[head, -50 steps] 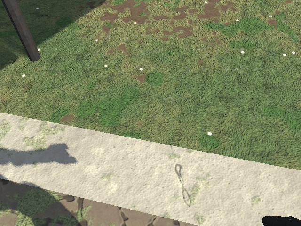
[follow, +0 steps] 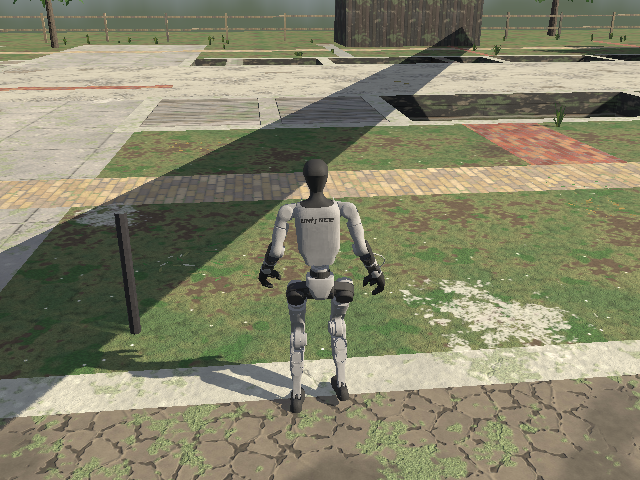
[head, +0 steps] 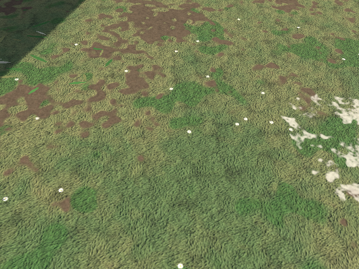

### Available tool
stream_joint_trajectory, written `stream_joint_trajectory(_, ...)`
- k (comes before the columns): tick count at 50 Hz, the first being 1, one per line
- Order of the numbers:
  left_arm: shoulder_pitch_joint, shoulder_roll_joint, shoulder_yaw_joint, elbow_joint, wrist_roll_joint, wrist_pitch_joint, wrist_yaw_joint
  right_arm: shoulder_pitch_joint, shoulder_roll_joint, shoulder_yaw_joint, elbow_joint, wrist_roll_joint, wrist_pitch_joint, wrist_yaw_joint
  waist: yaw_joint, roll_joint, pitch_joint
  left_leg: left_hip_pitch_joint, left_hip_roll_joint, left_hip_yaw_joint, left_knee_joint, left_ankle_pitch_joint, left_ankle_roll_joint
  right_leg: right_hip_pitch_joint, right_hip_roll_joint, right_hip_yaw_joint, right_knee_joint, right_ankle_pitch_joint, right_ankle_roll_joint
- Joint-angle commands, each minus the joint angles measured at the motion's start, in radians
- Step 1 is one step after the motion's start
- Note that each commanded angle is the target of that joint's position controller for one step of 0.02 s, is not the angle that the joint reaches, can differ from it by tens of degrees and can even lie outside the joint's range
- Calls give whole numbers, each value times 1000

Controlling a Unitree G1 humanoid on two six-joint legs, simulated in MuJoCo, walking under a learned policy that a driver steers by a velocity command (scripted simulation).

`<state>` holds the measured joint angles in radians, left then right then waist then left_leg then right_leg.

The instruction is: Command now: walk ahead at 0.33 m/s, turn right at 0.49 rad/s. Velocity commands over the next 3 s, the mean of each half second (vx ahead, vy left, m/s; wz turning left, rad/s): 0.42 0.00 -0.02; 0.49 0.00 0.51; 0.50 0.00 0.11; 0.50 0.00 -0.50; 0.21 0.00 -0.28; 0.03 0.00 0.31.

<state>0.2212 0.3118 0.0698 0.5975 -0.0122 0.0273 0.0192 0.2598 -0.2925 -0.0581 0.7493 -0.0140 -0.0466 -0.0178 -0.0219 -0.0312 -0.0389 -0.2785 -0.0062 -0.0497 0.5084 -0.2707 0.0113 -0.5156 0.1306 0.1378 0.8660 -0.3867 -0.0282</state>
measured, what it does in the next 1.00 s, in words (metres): walks ahead, turning left: right foot, then left foot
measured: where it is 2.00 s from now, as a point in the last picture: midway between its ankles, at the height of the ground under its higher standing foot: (138, 169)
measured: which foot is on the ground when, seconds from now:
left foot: down 0.00-0.36, up 0.38-0.82, down 0.84-1.00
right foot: up 0.00-0.32, down 0.34-0.84, up 0.86-1.00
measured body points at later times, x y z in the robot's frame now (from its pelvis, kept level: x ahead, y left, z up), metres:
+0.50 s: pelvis +0.19 -0.07 +0.00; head +0.21 -0.07 +0.45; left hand +0.33 +0.20 -0.09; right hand +0.23 -0.35 -0.12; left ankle +0.12 +0.09 -0.65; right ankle +0.19 -0.18 -0.74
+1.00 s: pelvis +0.44 +0.02 +0.00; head +0.48 +0.05 +0.44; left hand +0.49 +0.33 -0.11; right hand +0.65 -0.20 -0.10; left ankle +0.48 +0.10 -0.74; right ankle +0.44 -0.15 -0.65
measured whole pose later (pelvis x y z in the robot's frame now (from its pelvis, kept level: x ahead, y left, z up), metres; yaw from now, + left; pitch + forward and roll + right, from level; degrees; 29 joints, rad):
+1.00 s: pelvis +0.44 +0.02 +0.00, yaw +19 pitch +1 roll +0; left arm 0.19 0.30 0.05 0.72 0.00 -0.11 0.00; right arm 0.25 -0.29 -0.07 0.67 0.01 -0.05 0.03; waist -0.01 -0.02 0.08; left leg -0.35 -0.11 -0.01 0.49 -0.16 0.11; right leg -0.47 -0.06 0.05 1.17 -0.36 0.01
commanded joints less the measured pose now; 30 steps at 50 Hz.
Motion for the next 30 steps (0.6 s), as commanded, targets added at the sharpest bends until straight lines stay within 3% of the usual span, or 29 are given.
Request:
stream_joint_trajectory(1, -17, 114, 38, -69, 10, -34, -10, -8, -130, -34, -62, 15, -21, -14, -1, 178, 69, 225, 280, -358, -312, -285, 138, -333, -99, 12, 213, 73, 40)
stream_joint_trajectory(3, -32, 65, 23, -63, 5, -49, -21, 46, -115, -25, -40, 6, -30, -13, -21, 159, 86, 202, 247, -256, -335, -165, 140, -316, -109, -13, 245, 155, 49)
stream_joint_trajectory(5, -72, 46, 14, -71, -2, -61, -24, 84, -118, -26, -24, 5, -35, -6, -40, 160, 100, 211, 236, -193, -350, -95, 153, -316, -120, -33, 180, 209, 56)
stream_joint_trajectory(9, -182, 10, -7, -100, 2, -81, -39, 109, -151, -29, 2, 23, -28, 0, -71, 178, 115, 176, 223, -108, -360, 42, 160, -187, -166, -124, -82, 279, 71)
stream_joint_trajectory(12, -228, 9, -10, -108, -10, -99, -54, 151, -181, -33, 25, 36, -18, 10, -88, 184, 131, 128, 229, -109, -336, 88, 168, -32, -139, -163, -237, 231, 67)
stream_joint_trajectory(14, -207, 38, 0, -105, -20, -110, -59, 161, -199, -39, 35, 46, -11, 14, -62, 194, 130, 135, 258, -157, -307, 83, 164, 51, -132, -149, -323, 210, 44)
stream_joint_trajectory(16, -82, 78, 23, -65, -21, -115, -52, 139, -195, -36, 38, 50, -6, 15, 27, 177, 76, 104, 245, -147, -203, 227, 131, 271, -111, -158, -425, 250, 3)
stream_joint_trajectory(17, 40, 120, 45, -35, -15, -114, -38, 137, -154, -24, 37, 44, -12, 17, 90, 140, -10, 45, 185, -89, -33, 304, 94, 474, -146, -124, -436, 259, -27)
stream_joint_trajectory(18, 225, 195, 64, -17, 13, -107, -21, 122, -63, 7, -1, 14, -22, 22, 166, -22, -199, -152, 109, -28, 310, 68, 43, 780, -378, 108, -400, 258, -92)
stream_joint_trajectory(19, 267, 251, 71, -1, 29, -98, -25, 193, -7, 22, -31, 38, -41, 13, 128, -300, -287, -429, -6, -5, 595, -310, -1, 897, -571, 497, -533, 30, -221)
stream_joint_trajectory(20, 246, 162, 49, 9, 23, -103, -30, 153, -120, -10, -16, 63, -46, 10, 145, -186, -192, -499, 40, -87, 730, -271, -3, 797, -542, 497, -580, -80, -220)
stream_joint_trajectory(21, 185, 110, 32, 15, 13, -106, -30, 98, -142, -22, -27, 68, -44, 14, 123, -161, -79, -536, 75, -76, 746, -179, 7, 704, -503, 342, -591, -49, -189)
stream_joint_trajectory(22, 123, 76, 20, 15, 12, -110, -32, 78, -124, -21, -19, 58, -38, 14, 95, -113, -25, -508, 105, -64, 725, -99, 4, 612, -451, 235, -618, 34, -166)
stream_joint_trajectory(23, 77, 51, 15, 21, 15, -113, -34, 61, -109, -23, -20, 47, -30, 15, 71, -108, 24, -488, 122, -61, 690, -42, -1, 536, -416, 154, -649, 119, -157)
stream_joint_trajectory(25, 34, 29, 14, 38, 23, -128, -33, 73, -63, -18, -13, 47, -10, 20, 31, -102, 54, -424, 133, -55, 668, 28, -7, 451, -384, 29, -695, 281, -147)
stream_joint_trajectory(27, 30, 37, 22, 61, 20, -141, -30, 55, -37, -14, -25, 43, 4, 22, 16, -64, 74, -440, 133, -58, 631, 64, -19, 429, -390, -46, -716, 408, -158)
stream_joint_trajectory(30, 29, 66, 32, 91, 20, -142, -22, -20, -23, -6, -61, 36, 6, 31, 21, -36, 106, -455, 131, -52, 456, 184, -26, 426, -387, -143, -738, 451, -157)
Next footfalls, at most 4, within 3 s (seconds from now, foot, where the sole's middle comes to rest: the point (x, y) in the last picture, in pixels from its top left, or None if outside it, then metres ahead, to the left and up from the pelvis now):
0.34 right None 0.23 -0.18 -0.77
0.84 left None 0.52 0.11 -0.77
1.36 right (169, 193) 0.85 0.03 -0.77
1.86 left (112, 152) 1.07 0.29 -0.77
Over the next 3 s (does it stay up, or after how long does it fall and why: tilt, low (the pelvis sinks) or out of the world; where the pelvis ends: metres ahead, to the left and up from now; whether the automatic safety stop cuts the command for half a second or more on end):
stays up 1.20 0.17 0.00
